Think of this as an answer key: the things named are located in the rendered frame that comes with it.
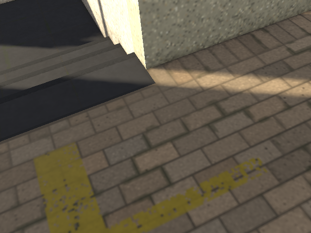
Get stairs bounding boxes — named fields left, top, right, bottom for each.
left=0, top=36, right=127, bottom=98

